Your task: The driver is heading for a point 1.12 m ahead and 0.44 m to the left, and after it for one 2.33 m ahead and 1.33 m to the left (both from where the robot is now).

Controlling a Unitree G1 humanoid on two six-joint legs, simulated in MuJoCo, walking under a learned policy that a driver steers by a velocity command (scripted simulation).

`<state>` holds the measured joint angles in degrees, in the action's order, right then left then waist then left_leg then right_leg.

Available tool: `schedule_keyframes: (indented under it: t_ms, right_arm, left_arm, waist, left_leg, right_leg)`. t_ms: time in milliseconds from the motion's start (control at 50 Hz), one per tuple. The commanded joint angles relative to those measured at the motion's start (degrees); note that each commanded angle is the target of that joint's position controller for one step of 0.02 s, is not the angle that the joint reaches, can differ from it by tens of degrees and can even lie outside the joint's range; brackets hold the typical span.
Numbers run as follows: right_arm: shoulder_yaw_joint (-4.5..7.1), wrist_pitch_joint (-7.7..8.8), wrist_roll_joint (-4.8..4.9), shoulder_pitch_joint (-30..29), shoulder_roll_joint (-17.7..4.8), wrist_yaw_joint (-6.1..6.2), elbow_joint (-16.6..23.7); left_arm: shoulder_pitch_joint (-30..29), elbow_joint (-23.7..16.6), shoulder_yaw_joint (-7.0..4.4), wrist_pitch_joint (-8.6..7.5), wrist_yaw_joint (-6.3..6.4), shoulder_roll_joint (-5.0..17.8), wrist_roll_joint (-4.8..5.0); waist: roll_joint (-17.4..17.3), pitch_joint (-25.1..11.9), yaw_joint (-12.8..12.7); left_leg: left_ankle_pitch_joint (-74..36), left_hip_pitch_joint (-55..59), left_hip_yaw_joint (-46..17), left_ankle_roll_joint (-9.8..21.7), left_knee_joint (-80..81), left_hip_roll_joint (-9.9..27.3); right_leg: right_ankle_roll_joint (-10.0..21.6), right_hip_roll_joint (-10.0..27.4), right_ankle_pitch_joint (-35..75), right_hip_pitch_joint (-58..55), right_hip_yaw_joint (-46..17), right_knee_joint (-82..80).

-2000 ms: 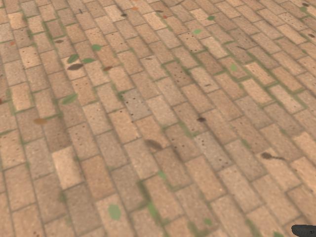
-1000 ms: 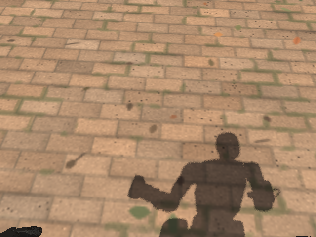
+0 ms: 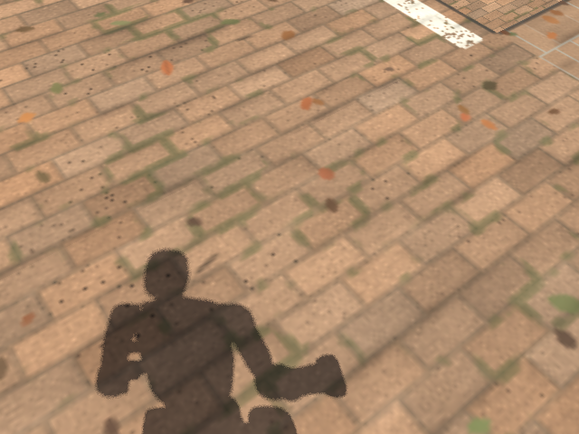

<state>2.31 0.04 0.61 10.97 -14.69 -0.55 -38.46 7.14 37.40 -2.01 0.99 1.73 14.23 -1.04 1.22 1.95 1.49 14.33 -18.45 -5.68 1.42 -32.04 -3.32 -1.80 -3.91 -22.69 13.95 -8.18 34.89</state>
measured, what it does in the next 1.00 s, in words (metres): walks ahead, turning left: right foot, then left foot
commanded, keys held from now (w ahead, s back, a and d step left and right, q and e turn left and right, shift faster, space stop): q+shift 0.12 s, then w+q+shift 0.30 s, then q+shift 0.36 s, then shift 0.04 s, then w+shift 0.02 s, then w+e+shift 0.16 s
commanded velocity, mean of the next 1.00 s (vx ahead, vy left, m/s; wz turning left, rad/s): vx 0.34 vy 0.00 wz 0.73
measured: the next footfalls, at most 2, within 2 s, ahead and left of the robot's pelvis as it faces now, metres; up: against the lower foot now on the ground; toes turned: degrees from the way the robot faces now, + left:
right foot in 0.20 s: +0.04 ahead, -0.13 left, +0.00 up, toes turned +18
left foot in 0.68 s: +0.25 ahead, +0.23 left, +0.00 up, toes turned +38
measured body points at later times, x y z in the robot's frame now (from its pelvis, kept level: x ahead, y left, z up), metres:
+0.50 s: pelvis +0.08 -0.01 +0.00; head +0.10 -0.02 +0.45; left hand -0.03 +0.26 -0.10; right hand +0.36 -0.18 -0.09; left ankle +0.11 +0.19 -0.63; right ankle +0.00 -0.14 -0.73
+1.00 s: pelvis +0.26 +0.14 +0.01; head +0.28 +0.17 +0.46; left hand +0.17 +0.44 -0.09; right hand +0.56 +0.05 -0.08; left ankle +0.22 +0.20 -0.73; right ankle +0.48 +0.09 -0.67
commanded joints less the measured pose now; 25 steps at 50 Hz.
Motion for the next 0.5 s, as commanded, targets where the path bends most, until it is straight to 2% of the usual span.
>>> schedule_keyframes:
  t_ms: [20, 60, 120, 140, 160, 180, 200, 220, 240, 260, 280, 300, 340, 360, 380, 400, 420, 440, 460, 480, 500]
  right_arm:
    - [4.40, 0.25, 0.61, -0.1, -13.2, 1.40, 5.0]
    - [5.10, -0.32, 0.87, 1.3, -13.4, 2.19, 5.0]
    - [5.87, -2.24, 1.79, -1.7, -13.0, 3.07, 6.1]
    - [5.94, -2.93, 2.22, -2.0, -12.7, 3.34, 6.3]
    - [5.80, -3.38, 2.56, -3.6, -12.3, 3.45, 6.9]
    - [5.44, -3.52, 2.78, -6.5, -12.2, 3.47, 7.9]
    - [4.63, -3.13, 2.47, -6.5, -9.6, 3.33, 8.4]
    - [2.94, -2.40, 1.99, -4.0, -3.6, 2.73, 9.5]
    - [3.48, -0.84, 1.97, -5.8, -7.4, 2.28, 11.5]
    - [4.16, -0.25, 1.78, -4.9, -10.5, 1.80, 10.2]
    - [4.52, -0.01, 1.35, -2.6, -11.2, 1.50, 8.5]
    - [4.40, 0.30, 0.89, -1.2, -10.6, 1.18, 7.5]
    - [3.69, 1.04, 1.34, -1.4, -9.0, 0.20, 7.7]
    - [3.51, -1.23, -4.98, -3.8, -8.9, -2.46, 7.1]
    - [3.47, -2.24, -4.17, -4.0, -8.4, -3.64, 7.4]
    - [3.40, -2.69, -3.13, -4.0, -8.6, -4.28, 7.1]
    - [3.45, -2.88, -2.57, -4.5, -9.0, -4.63, 6.9]
    - [3.45, -2.82, -2.52, -5.2, -9.1, -4.78, 6.8]
    - [3.29, -0.24, 4.29, -4.5, -8.3, -2.52, 7.7]
    - [2.46, 1.10, 4.03, -7.3, -7.5, -2.18, 8.3]
    - [2.00, 1.89, 2.72, -10.4, -6.6, -2.46, 9.5]
  left_arm:
    - [-0.8, -4.0, -3.41, -1.44, 0.25, 7.0, 0.88]
    - [-1.3, -3.7, -3.54, -2.19, -0.01, 6.5, 1.48]
    - [-0.1, -2.3, -3.60, -2.86, -0.64, 6.1, 2.43]
    - [1.7, -1.7, -3.63, -3.12, -1.08, 6.2, 2.63]
    - [3.9, -0.8, -3.75, -3.39, -1.57, 6.0, 3.01]
    - [8.6, 1.0, -4.30, -3.53, -1.72, 6.5, 3.25]
    - [13.3, 2.4, -5.61, -3.48, -1.23, 10.4, 3.14]
    - [13.6, 1.5, -6.12, -3.79, -1.11, 15.2, 1.68]
    - [8.2, 0.0, -5.91, -5.00, -1.51, 16.0, -1.26]
    - [4.2, -1.5, -4.97, -5.82, -0.93, 12.6, -0.66]
    - [3.4, -1.7, -4.23, -6.22, -0.46, 10.7, 0.51]
    - [4.6, -1.5, -3.85, -6.43, -0.11, 10.3, 1.09]
    - [9.1, -0.2, -3.28, -7.08, 0.05, 10.2, 0.61]
    - [13.1, 1.9, -3.09, -6.06, -0.93, 11.6, -2.31]
    - [13.2, 1.9, -3.27, -5.88, -1.52, 11.7, -2.33]
    - [13.6, 2.0, -3.08, -5.95, -1.82, 11.3, -1.90]
    - [14.6, 2.4, -2.87, -6.14, -1.94, 10.9, -1.64]
    - [15.7, 3.1, -2.58, -6.32, -1.87, 10.1, -1.60]
    - [14.2, 2.0, -2.29, -6.72, -0.78, 8.5, 0.44]
    - [14.6, 2.7, -2.10, -6.52, -0.31, 8.3, 0.33]
    - [14.6, 3.0, -2.25, -6.01, 0.07, 9.2, -0.07]
  waist:
    - [-12.9, -5.4, -0.3]
    - [-11.1, -7.8, 0.4]
    - [-9.2, -9.3, -0.7]
    - [-8.7, -11.1, -1.4]
    - [-8.8, -10.6, -3.0]
    - [-9.5, -8.7, -6.4]
    - [-5.0, -7.5, -8.2]
    - [8.3, -7.7, -6.3]
    - [9.4, -1.2, -4.3]
    - [7.3, 1.5, -3.0]
    - [6.1, 1.4, -2.7]
    - [5.2, 0.5, -3.1]
    - [4.7, 1.5, -4.7]
    - [-1.0, 3.0, -4.7]
    - [1.6, 4.8, -4.5]
    - [3.5, 5.1, -4.6]
    - [4.5, 5.6, -4.8]
    - [4.2, 6.5, -5.0]
    - [7.2, 6.7, -5.6]
    - [5.7, 7.1, -6.4]
    - [4.2, 8.2, -7.1]
  left_leg:
    - [-17.1, 13.0, -26.3, 11.6, 10.8, 14.3]
    - [-22.5, 18.2, -28.6, 12.3, 10.1, 15.1]
    - [-21.6, 16.4, -27.0, 9.7, 9.9, 12.4]
    - [-8.9, 13.0, -26.3, 8.9, 11.2, 10.7]
    - [7.8, 6.0, -25.2, 7.7, 12.5, 8.3]
    - [19.1, -5.1, -23.4, 5.4, 12.7, 5.7]
    - [23.7, -19.1, -17.5, 1.3, 3.6, 1.1]
    - [19.3, -29.0, -8.0, -0.4, -15.1, -4.9]
    - [12.5, -34.6, -8.5, -0.7, -22.3, 2.0]
    - [7.2, -35.5, -7.0, -1.3, -26.2, 3.9]
    - [3.3, -35.7, -5.4, -2.5, -29.1, 4.6]
    - [0.4, -35.6, -4.1, -3.1, -32.7, 5.3]
    - [-4.7, -36.8, -1.7, -3.1, -39.1, 6.8]
    - [-4.4, -33.5, 1.3, -2.8, -41.3, 5.0]
    - [-5.9, -33.9, 1.5, -2.8, -42.0, 5.2]
    - [-7.4, -34.2, 1.5, -2.8, -42.3, 5.5]
    - [-8.6, -34.7, 1.6, -2.7, -42.1, 5.8]
    - [-9.1, -35.2, 2.2, -2.7, -41.0, 6.3]
    - [-11.7, -39.1, -1.0, -3.5, -37.2, 8.5]
    - [-12.5, -39.5, 0.2, -3.8, -32.5, 8.6]
    - [-13.4, -37.9, 3.0, -4.2, -26.8, 8.7]
  right_leg:
    - [-1.2, -2.1, -8.8, 10.1, 1.6, 6.2]
    - [-1.9, -1.6, -10.4, 14.0, -0.4, 9.5]
    - [-2.3, -1.6, -5.2, 10.1, -0.4, 3.1]
    - [-1.6, -1.7, -2.4, 5.2, 0.4, -1.3]
    - [-0.3, -1.9, 1.8, -2.0, 1.8, -7.6]
    - [1.5, -0.9, 8.3, -12.7, 3.1, -15.8]
    - [3.6, 6.5, 4.5, -24.8, -2.7, -18.4]
    - [8.7, 22.2, -14.0, -26.3, -24.0, -23.1]
    - [12.2, 27.6, -21.4, -17.0, -31.8, -25.8]
    - [11.2, 25.1, -20.0, -15.6, -26.4, -26.0]
    - [9.0, 22.1, -15.3, -16.9, -20.5, -25.9]
    - [7.3, 20.1, -10.9, -17.8, -15.6, -25.4]
    - [6.3, 17.8, -3.9, -16.7, -7.8, -25.6]
    - [5.9, 17.2, -5.7, -10.0, -5.1, -28.1]
    - [5.0, 16.3, -4.6, -8.6, -2.1, -28.5]
    - [4.5, 15.9, -3.6, -8.5, 0.2, -28.8]
    - [4.1, 15.8, -2.7, -8.9, 2.1, -29.1]
    - [4.3, 15.9, 1.5, -9.8, 4.3, -29.1]
    - [5.9, 16.1, 10.5, -16.1, 5.9, -26.5]
    - [6.1, 16.3, 17.7, -18.1, 8.5, -25.4]
    - [5.9, 16.5, 23.8, -17.6, 10.8, -24.8]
